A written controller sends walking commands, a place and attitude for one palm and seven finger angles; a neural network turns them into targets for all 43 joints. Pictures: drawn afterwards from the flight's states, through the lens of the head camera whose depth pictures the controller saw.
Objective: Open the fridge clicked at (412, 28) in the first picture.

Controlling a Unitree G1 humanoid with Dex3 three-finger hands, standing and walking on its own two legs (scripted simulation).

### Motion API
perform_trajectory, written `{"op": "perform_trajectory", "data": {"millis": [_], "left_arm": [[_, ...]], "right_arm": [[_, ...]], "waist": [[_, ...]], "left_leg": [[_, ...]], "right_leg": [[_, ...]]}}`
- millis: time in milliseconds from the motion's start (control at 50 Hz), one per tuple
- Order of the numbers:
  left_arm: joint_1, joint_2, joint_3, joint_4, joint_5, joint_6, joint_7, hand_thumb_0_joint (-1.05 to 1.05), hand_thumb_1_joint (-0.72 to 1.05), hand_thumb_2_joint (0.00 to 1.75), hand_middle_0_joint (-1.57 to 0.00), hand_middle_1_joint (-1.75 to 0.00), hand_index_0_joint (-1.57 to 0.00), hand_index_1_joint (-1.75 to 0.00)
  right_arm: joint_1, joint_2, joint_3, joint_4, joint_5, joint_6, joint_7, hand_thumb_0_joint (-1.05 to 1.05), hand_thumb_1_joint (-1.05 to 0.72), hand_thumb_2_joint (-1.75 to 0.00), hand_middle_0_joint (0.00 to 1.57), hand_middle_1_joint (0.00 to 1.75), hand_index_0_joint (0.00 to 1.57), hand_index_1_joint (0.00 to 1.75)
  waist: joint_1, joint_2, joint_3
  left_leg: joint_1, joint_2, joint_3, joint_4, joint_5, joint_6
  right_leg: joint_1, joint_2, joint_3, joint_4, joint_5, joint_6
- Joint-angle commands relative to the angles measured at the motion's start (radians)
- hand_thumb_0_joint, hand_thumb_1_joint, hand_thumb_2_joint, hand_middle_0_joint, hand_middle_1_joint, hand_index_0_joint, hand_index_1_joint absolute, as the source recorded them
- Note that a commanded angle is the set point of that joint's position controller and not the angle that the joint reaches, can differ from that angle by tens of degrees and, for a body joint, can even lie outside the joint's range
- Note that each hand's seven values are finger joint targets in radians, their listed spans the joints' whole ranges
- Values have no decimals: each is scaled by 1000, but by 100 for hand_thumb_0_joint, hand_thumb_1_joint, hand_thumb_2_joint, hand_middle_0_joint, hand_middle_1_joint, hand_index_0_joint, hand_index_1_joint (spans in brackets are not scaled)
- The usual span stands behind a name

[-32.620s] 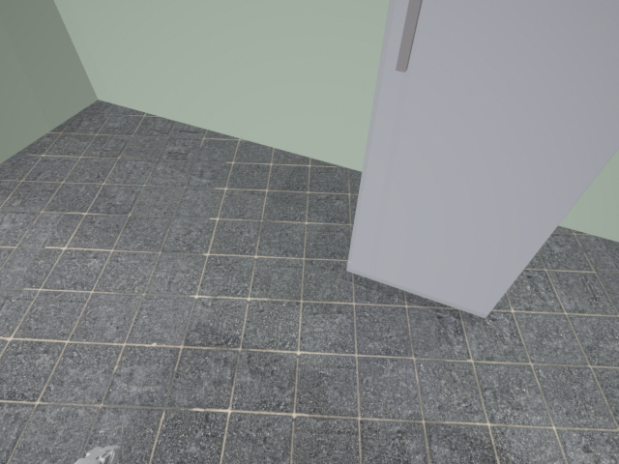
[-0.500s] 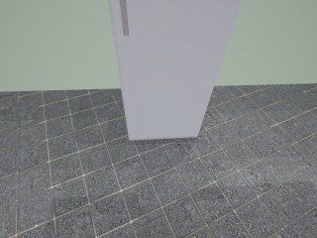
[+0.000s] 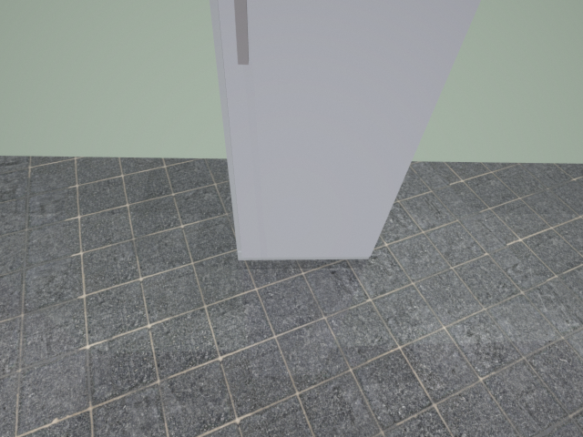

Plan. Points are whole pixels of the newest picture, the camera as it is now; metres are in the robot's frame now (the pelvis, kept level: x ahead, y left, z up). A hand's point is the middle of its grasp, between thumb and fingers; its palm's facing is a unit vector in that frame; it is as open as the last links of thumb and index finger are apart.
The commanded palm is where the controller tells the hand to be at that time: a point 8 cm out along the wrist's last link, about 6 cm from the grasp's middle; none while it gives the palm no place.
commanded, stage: take the last steps up to it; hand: left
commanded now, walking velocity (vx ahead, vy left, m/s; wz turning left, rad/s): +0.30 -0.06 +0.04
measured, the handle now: out of the picture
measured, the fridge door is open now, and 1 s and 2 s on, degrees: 0 0 0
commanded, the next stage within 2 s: come to a stop and stand still in 0.56 s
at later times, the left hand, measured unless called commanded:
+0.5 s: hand (203, 371) +0.25 +0.16 -0.19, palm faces -0.04 -0.99 -0.15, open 7.4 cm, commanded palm none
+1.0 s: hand (201, 322) +0.33 +0.17 -0.17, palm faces +0.07 -0.96 -0.28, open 7.4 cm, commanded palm none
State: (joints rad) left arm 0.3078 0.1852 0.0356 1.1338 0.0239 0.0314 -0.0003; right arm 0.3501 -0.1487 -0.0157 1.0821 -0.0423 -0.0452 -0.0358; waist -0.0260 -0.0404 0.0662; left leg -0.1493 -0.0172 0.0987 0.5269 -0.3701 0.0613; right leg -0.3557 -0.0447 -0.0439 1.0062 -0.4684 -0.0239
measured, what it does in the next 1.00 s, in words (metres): walks ahead: right foot, then left foot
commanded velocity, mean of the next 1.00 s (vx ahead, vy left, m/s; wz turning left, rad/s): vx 0.05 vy -0.02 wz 0.00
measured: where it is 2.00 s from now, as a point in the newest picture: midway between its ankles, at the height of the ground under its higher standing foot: (285, 408)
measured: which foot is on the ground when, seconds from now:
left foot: down 0.00-0.24, up 0.26-0.40, down 0.42-0.62, up 0.64-0.78, down 0.80-1.00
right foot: up 0.00-0.22, down 0.24-0.42, up 0.44-0.62, down 0.64-1.00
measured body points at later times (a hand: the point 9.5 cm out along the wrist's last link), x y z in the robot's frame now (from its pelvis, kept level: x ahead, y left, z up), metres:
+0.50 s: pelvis +0.17 -0.02 -0.01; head +0.19 -0.01 +0.44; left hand +0.25 +0.21 -0.17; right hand +0.17 -0.27 -0.15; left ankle +0.15 +0.09 -0.73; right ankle +0.17 -0.16 -0.69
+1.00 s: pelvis +0.31 -0.04 +0.00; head +0.38 -0.04 +0.44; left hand +0.33 +0.22 -0.15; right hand +0.42 -0.27 -0.15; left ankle +0.28 +0.08 -0.72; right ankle +0.29 -0.15 -0.73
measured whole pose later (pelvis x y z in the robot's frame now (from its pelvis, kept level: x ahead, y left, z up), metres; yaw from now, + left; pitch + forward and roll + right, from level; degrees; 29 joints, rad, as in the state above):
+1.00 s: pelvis +0.31 -0.04 +0.00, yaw +3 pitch +0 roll +1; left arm 0.20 0.23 0.04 1.01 0.01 0.04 0.02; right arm 0.12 -0.19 -0.04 0.96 -0.02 0.03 -0.03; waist 0.01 -0.01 0.14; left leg -0.25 0.04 0.11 0.62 -0.30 0.00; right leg -0.24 -0.03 -0.05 0.60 -0.26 0.00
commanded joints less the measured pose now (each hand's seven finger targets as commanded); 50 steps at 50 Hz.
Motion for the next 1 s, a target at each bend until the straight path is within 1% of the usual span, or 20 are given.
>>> {"op": "perform_trajectory", "data": {"millis": [0, 120, 160, 180, 220, 280, 360, 380, 400, 420, 440, 540, 580, 600, 640, 740, 800, 880, 940, 980], "left_arm": [[-171, 56, 12, -164, -3, -48, -16, 0, 90, 90, -20, -30, -20, -30], [-241, 47, 16, -206, -3, -44, -28, 0, 90, 90, -20, -30, -20, -30], [-111, 76, 30, -164, -3, -54, -24, 0, 90, 90, -20, -30, -20, -30], [19, 125, 48, -124, -1, -61, -16, 0, 90, 90, -20, -30, -20, -30], [192, 258, 82, -80, -10, -65, 8, 0, 90, 90, -20, -30, -20, -30], [-111, 184, 56, -189, 10, -47, 31, 0, 90, 90, -20, -30, -20, -30], [-276, 156, 42, -230, 11, -52, 10, 0, 90, 90, -20, -30, -20, -30], [-264, 99, 28, -246, 4, -40, 0, 0, 90, 90, -20, -30, -20, -30], [-251, 44, 16, -280, 0, -38, -9, 0, 90, 90, -20, -30, -20, -30], [-319, 95, 31, -320, -2, -52, -20, 0, 90, 90, -20, -30, -20, -30], [-352, 79, 30, -318, 9, -60, -24, 0, 90, 90, -20, -30, -20, -30], [-211, 74, 14, -236, -7, -77, -37, 0, 90, 90, -20, -30, -20, -30], [29, 149, 41, -152, -8, -88, -25, 0, 90, 90, -20, -30, -20, -30], [148, 246, 66, -121, -5, -88, -6, 0, 90, 90, -20, -30, -20, -30], [114, 247, 59, -132, 2, -72, 9, 0, 90, 90, -20, -30, -20, -30], [-129, 155, 34, -191, -6, -53, 37, 0, 90, 90, -20, -30, -20, -30], [-60, 109, 11, -197, -8, -18, 45, 0, 90, 90, -20, -30, -20, -30], [-99, 138, 20, -190, -14, -11, 37, 0, 90, 90, -20, -30, -20, -30], [-9, 176, 34, -175, -6, -26, 35, 0, 90, 90, -20, -30, -20, -30], [11, 240, 45, -169, 3, -36, 37, 0, 90, 90, -20, -30, -20, -30]], "right_arm": [[165, -157, -23, 18, 8, -10, -15, 0, -90, -90, 20, 30, 20, 30], [164, -155, -16, 12, -2, 5, -11, 0, -90, -90, 20, 30, 20, 30], [153, -163, -19, 8, 5, 11, -8, 0, -90, -90, 20, 30, 20, 30], [131, -145, -20, -3, 16, 9, -1, 0, -90, -90, 20, 30, 20, 30], [42, -104, -28, -70, 26, 5, 7, 0, -90, -90, 20, 30, 20, 30], [19, -84, -39, -81, 12, 34, 27, 0, -90, -90, 20, 30, 20, 30], [306, -32, -26, -6, 0, 40, 40, 0, -90, -90, 20, 30, 20, 30], [363, -93, -36, 14, -8, 31, 33, 0, -90, -90, 20, 30, 20, 30], [362, -192, -53, -12, -20, 15, 23, 0, -90, -90, 20, 30, 20, 30], [278, -238, -64, -57, -13, 16, 4, 0, -90, -90, 20, 30, 20, 30], [225, -255, -65, -77, -17, 4, 12, 0, -90, -90, 20, 30, 20, 30], [113, -207, -41, -89, -5, 1, 6, 0, -90, -90, 20, 30, 20, 30], [62, -187, -43, -108, 23, 4, 15, 0, -90, -90, 20, 30, 20, 30], [1, -128, -31, -152, 30, 3, 21, 0, -90, -90, 20, 30, 20, 30], [-134, -112, -40, -180, 24, 13, 23, 0, -90, -90, 20, 30, 20, 30], [63, -67, -30, -54, 32, 54, 22, 0, -90, -90, 20, 30, 20, 30], [-11, -220, -51, -88, 18, 50, 17, 0, -90, -90, 20, 30, 20, 30], [-48, -234, -65, -102, 18, 68, -8, 0, -90, -90, 20, 30, 20, 30], [-132, -242, -82, -143, 35, 75, -10, 0, -90, -90, 20, 30, 20, 30], [-181, -172, -78, -189, 39, 88, 9, 0, -90, -90, 20, 30, 20, 30]], "waist": [[-24, 158, 29], [-19, 163, 57], [48, 91, -22], [106, 25, -66], [155, -189, -135], [9, -151, 8], [-151, 48, -33], [-145, 281, 7], [-140, 535, 68], [-107, 275, 54], [-86, 155, 94], [-26, 220, -98], [76, -9, -219], [116, -272, -186], [121, -73, -16], [-54, -68, -71], [5, 215, -98], [-22, 304, -101], [30, 103, -219], [45, -145, -112]], "left_leg": [[148, 317, -310, -291, 442, 151], [31, 271, -190, -253, 384, 99], [-39, 223, -134, -65, 488, 63], [-205, 177, -82, 122, 437, 30], [-517, 35, -34, 678, -287, -28], [-393, 186, -149, 637, -232, -24], [110, 92, 49, 88, 24, -64], [88, 155, -104, -107, -161, -45], [59, 421, -569, -373, -322, 71], [40, 490, -658, -394, -212, 180], [-24, 456, -611, -355, -26, 174], [139, 255, -108, -47, 694, 32], [-167, 167, -21, 212, 463, -27], [-431, 53, 49, 417, -56, -68], [-525, 91, -59, 576, -323, -64], [-48, 57, -17, -11, 210, -92], [5, 332, -213, -116, 924, 61], [260, 326, -185, -26, 1387, 97], [179, 215, -69, 170, 1102, 0], [-224, 2, -1, 365, -104, -91]], "right_leg": [[-270, -66, 37, -9, 83, 16], [-44, -1, -58, -332, 152, 7], [225, 58, -88, -476, 244, -11], [469, -13, 16, -501, 232, -54], [571, -412, 608, -771, 90, -280], [34, -345, 414, -817, -242, -214], [-281, -138, 84, -571, -198, -96], [-313, -35, 9, -296, -168, -57], [-460, 66, -81, -10, -141, 8], [-434, -26, 50, 77, -81, 7], [-433, -32, 48, 118, -45, 11], [-46, 22, -83, -422, 72, 20], [458, -40, 37, -534, 482, -34], [576, -298, 382, -654, 623, -155], [365, -347, 440, -685, 550, -263], [113, -144, 94, -516, 779, -81], [87, -9, 9, -340, 90, 48], [-81, 19, 0, -263, -70, 36], [157, -24, 42, -526, 664, 20], [317, -310, 243, -560, 1414, -136]]}}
